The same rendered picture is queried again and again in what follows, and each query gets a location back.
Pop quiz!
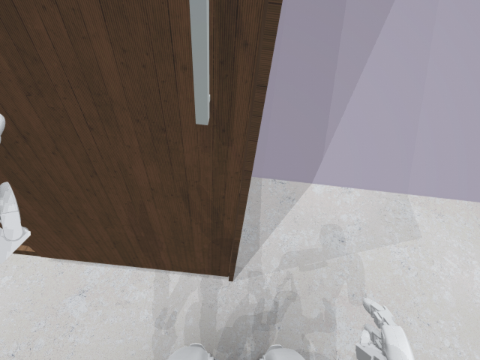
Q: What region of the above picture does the robot right hand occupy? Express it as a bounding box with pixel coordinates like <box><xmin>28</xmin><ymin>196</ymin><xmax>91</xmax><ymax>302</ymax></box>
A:
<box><xmin>355</xmin><ymin>298</ymin><xmax>415</xmax><ymax>360</ymax></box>

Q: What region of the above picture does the robot left shin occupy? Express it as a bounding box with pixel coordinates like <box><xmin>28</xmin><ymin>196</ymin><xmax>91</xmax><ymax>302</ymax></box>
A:
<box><xmin>190</xmin><ymin>343</ymin><xmax>206</xmax><ymax>351</ymax></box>

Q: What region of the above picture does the robot right shin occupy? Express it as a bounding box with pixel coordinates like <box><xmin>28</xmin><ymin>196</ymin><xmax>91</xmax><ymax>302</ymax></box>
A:
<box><xmin>265</xmin><ymin>345</ymin><xmax>283</xmax><ymax>355</ymax></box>

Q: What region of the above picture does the handle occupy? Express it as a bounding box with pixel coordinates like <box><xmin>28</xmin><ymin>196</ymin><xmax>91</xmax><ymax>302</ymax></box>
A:
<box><xmin>189</xmin><ymin>0</ymin><xmax>210</xmax><ymax>125</ymax></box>

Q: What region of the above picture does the robot left hand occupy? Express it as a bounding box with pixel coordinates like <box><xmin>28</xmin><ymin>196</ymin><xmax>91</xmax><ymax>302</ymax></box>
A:
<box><xmin>0</xmin><ymin>114</ymin><xmax>31</xmax><ymax>264</ymax></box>

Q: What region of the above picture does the robot shin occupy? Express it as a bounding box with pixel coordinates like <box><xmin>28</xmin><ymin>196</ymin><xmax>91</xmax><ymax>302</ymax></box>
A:
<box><xmin>190</xmin><ymin>343</ymin><xmax>206</xmax><ymax>351</ymax></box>
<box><xmin>265</xmin><ymin>345</ymin><xmax>283</xmax><ymax>355</ymax></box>

